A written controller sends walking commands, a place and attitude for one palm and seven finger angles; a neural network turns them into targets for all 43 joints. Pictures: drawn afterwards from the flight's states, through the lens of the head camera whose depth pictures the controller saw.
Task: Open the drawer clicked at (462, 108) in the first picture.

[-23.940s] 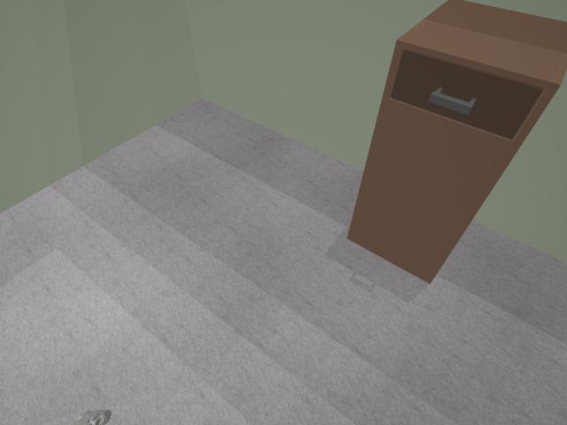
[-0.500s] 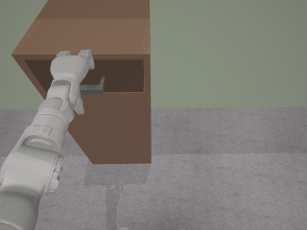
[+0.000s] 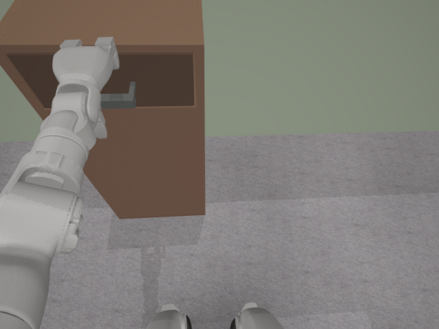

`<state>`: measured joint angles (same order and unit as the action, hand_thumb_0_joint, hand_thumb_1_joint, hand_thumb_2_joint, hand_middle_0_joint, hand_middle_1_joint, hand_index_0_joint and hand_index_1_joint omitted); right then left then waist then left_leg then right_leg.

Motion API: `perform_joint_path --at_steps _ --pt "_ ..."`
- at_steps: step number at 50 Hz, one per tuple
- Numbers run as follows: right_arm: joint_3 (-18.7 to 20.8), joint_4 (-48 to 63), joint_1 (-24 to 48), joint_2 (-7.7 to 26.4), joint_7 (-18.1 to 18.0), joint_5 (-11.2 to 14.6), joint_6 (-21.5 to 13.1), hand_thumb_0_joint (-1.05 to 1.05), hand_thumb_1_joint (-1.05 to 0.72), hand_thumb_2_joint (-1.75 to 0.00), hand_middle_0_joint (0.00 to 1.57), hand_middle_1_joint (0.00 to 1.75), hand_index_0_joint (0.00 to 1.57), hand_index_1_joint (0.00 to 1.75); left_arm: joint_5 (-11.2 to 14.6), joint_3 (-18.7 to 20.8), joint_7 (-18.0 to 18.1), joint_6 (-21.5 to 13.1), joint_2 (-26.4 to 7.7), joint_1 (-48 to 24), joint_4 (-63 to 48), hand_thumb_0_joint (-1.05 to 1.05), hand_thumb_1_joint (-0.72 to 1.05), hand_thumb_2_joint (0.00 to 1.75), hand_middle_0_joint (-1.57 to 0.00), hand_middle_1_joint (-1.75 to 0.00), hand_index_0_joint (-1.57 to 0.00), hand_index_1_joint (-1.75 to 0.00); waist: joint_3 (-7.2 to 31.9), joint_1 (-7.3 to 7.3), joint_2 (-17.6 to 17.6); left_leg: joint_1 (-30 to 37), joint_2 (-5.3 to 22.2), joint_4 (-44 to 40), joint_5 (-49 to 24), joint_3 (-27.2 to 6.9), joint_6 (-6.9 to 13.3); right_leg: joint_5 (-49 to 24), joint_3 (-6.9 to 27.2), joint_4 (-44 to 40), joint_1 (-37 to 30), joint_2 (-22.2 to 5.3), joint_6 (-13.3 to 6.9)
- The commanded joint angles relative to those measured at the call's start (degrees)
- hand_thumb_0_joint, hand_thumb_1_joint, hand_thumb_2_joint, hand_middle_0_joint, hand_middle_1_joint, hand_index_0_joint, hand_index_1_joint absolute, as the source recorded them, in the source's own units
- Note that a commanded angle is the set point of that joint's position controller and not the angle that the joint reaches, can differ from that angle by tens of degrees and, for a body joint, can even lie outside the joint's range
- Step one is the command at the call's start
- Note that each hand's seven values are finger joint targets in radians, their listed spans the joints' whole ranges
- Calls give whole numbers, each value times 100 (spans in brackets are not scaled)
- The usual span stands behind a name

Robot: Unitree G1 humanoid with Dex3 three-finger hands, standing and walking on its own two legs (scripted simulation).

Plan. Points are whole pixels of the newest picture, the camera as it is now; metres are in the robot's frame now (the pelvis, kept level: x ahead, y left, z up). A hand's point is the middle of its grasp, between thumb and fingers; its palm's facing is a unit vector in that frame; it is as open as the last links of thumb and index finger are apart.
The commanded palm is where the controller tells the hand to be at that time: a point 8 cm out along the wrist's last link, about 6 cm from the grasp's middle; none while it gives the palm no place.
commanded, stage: lower the fingers behind the handle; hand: left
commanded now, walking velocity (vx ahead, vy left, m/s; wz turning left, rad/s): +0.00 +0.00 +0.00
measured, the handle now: (110, 94) +0.58 +0.18 +0.06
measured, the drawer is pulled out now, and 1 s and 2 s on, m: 0.00 0.00 0.00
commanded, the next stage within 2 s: lift the fingers back up to retry in 0.58 s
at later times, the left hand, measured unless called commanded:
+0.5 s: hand (95, 94) +0.53 +0.19 +0.10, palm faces +0.01 +0.00 -1.00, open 13.8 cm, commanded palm +0.53 +0.20 +0.09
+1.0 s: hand (92, 105) +0.53 +0.21 +0.07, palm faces -0.04 -0.02 -1.00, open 13.5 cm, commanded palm +0.53 +0.20 +0.14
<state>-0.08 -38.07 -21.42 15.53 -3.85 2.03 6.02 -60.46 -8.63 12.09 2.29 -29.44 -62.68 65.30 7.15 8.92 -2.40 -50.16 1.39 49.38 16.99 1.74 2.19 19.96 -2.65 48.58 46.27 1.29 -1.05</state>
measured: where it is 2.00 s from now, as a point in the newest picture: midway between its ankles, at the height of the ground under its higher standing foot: outside the picture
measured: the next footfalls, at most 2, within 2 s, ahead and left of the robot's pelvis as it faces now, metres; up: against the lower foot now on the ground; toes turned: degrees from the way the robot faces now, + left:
none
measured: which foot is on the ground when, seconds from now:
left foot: down 0.00-1.00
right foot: down 0.00-1.00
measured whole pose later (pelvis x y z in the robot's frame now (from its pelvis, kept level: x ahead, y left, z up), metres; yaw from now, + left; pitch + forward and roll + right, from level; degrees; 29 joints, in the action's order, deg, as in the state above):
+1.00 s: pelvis +0.01 +0.02 +0.00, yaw -2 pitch +18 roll -3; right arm 0.1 -39.7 -22.0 13.7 -4.4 1.3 4.2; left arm -59.0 -7.6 11.6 2.0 -29.5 -56.7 62.3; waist 7.1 8.0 -3.1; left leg -50.2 -0.3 49.9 18.2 1.1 3.6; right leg 19.6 -0.5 47.0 46.0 1.9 0.5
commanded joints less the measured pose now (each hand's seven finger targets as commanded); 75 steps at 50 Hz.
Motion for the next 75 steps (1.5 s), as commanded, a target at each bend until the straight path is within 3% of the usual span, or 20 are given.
perform_joint_path --at_steps 1,13,24,27,29,30,32,35,37,40,44,45,50,54,58,61,65,70,73,75 --pt "305 460 -580 1004 -99 8 -162 0 -90 -90 20 30 20 30 -116 -16 -315 323 -1043 -1805 -5 0 -50 30 -30 -120 -30 -120 1008 351 386 1003 -245 -696 1139 -129 132 904 135 -1035 126 174 42" --pt "234 541 -441 1071 -213 55 -170 0 -90 -90 20 30 20 30 -58 76 -491 429 -1398 -1861 -9 0 -50 30 -30 -120 -30 -120 1218 357 412 776 -231 -573 1505 -244 137 1225 136 -816 328 169 36" --pt "206 601 -448 1057 -256 59 -144 0 -90 -90 20 30 20 30 3 59 -522 395 -1322 -1842 -10 0 -50 30 -30 -120 -30 -120 1234 354 327 803 -195 -569 1597 -359 115 1130 80 -687 546 179 33" --pt "229 588 -599 1037 -274 19 -238 0 -90 -90 20 30 20 30 89 162 -554 131 -1304 -1857 -58 0 -50 30 -30 -120 -30 -120 1206 398 262 720 -155 -453 1706 -448 108 1091 90 -571 715 177 26" --pt "272 554 -727 1011 -290 -32 -351 0 -90 -90 20 30 20 30 127 517 -479 -352 -1674 -2242 -814 0 -50 30 -30 -120 -30 -120 1779 338 122 827 -121 -280 1521 -495 143 840 163 -409 610 160 26" --pt "291 535 -778 969 -268 -44 -378 0 -90 -90 20 30 20 30 115 416 -421 -341 -1512 -2029 -629 0 -50 30 -30 -120 -30 -120 1993 316 -48 986 -136 -264 1405 -509 131 768 137 -356 590 167 5" --pt "308 490 -821 965 -223 -36 -387 0 -90 -90 20 30 20 30 191 208 -375 -283 -1069 -1803 -395 0 -50 30 -30 -120 -30 -120 1574 362 142 1127 -64 -402 1647 -671 84 837 42 -386 946 193 12" --pt "313 383 -868 1008 -178 -34 -378 0 -90 -90 20 30 20 30 198 438 -176 -192 -1351 -1969 -524 0 -50 30 -30 -120 -30 -120 1776 289 52 1204 -66 -449 1516 -678 73 719 40 -392 863 188 1" --pt "344 313 -898 995 -133 -55 -364 0 -90 -90 20 30 20 30 118 365 -37 -92 -1284 -2320 -809 0 -50 30 -30 -120 -30 -120 2055 278 -280 1607 -39 -527 1374 -765 34 598 18 -395 898 194 -21" --pt "372 213 -927 954 -80 -75 -315 0 -90 -90 20 30 20 30 133 375 120 75 -1186 -2430 -936 0 -50 30 -30 -120 -30 -120 2197 246 -305 1989 -25 -641 1071 -797 12 414 -1 -556 686 218 -38" --pt "372 171 -858 905 -101 -65 -276 0 -90 -90 20 30 20 30 155 574 180 155 -1427 -2530 -1145 0 -50 30 -30 -120 -30 -120 2259 161 -363 2236 -46 -778 712 -684 19 249 35 -803 216 233 -41" --pt "364 169 -836 892 -111 -62 -285 0 -90 -90 20 30 20 30 183 384 163 148 -1192 -2592 -1253 0 -50 30 -30 -120 -30 -120 2193 221 -279 2340 -32 -839 666 -707 22 195 17 -843 195 237 -39" --pt "381 180 -754 844 -159 -70 -325 0 -90 -90 20 30 20 30 252 503 142 -88 -1257 -2514 -1683 0 -50 30 -30 -120 -30 -120 2143 121 -345 2666 -66 -967 163 -575 38 -77 56 -1100 -267 245 -55" --pt "443 225 -693 812 -149 -110 -366 0 -90 -90 20 30 20 30 286 620 163 -396 -1273 -2477 -2448 0 -50 30 -30 -120 -30 -120 2499 -33 -637 3277 -71 -973 -684 -517 7 -484 53 -1186 -583 261 -91" --pt "484 172 -616 814 -99 -123 -330 0 -90 -90 20 30 20 30 329 636 210 -469 -1147 -2176 -2639 0 -50 30 -30 -120 -30 -120 2458 -88 -402 3468 -88 -997 -1333 -446 2 -851 26 -1314 -918 277 -99" --pt "522 171 -540 816 -82 -108 -287 0 -90 -90 20 30 20 30 306 860 256 -467 -1381 -2073 -2998 0 -50 30 -30 -120 -30 -120 2623 -203 -486 3661 -113 -998 -1858 -375 -5 -1267 41 -1338 -1243 278 -108" --pt "562 175 -407 792 -53 -109 -233 0 -90 -90 20 30 20 30 375 868 217 -466 -1298 -1851 -3338 0 -50 30 -30 -120 -30 -120 2762 -257 -480 3978 -146 -982 -2571 -308 -1 -1884 62 -1377 -1609 278 -102" --pt "577 207 -197 761 33 -76 -107 0 -90 -90 20 30 20 30 436 731 69 -365 -995 -1234 -3238 0 -50 30 -30 -120 -30 -120 2383 -330 -221 3791 -198 -1018 -2845 -206 33 -2366 102 -1438 -1923 244 -90" --pt "553 239 -92 784 29 -81 -14 0 -90 -90 20 30 20 30 423 857 -13 -349 -1199 -1159 -3206 0 -50 30 -30 -120 -30 -120 2353 -354 1 3545 -249 -1051 -2738 -123 69 -2685 174 -1471 -2304 191 -84" --pt "566 268 -34 744 43 -70 16 0 -90 -90 20 30 20 30 405 660 -58 -351 -953 -1138 -3194 0 -50 30 -30 -120 -30 -120 2299 -327 -61 3566 -282 -1053 -2696 -103 77 -2746 189 -1466 -2268 186 -71"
